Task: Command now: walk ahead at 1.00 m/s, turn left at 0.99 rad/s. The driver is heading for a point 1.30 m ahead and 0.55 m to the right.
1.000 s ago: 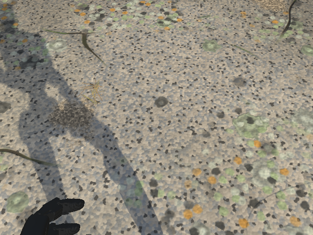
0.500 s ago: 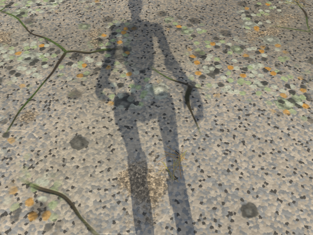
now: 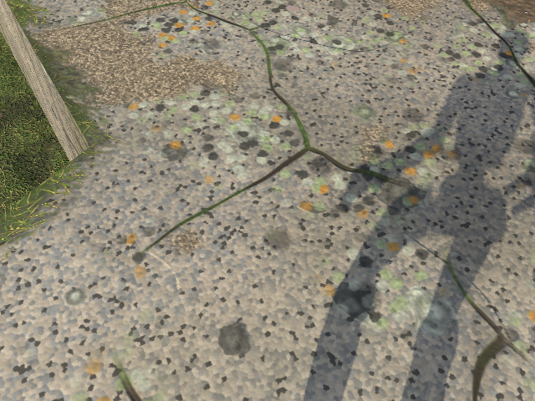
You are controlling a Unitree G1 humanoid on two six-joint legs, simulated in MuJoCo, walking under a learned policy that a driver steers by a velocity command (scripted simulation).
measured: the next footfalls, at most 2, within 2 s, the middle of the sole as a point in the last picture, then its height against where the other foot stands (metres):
left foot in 0.32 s outside the picture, level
right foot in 0.78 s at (310, 262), level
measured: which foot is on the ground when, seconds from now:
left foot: up 0.00-0.30, down 0.32-0.78, up 0.80-1.00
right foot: down 0.00-0.32, up 0.34-0.76, down 0.78-1.00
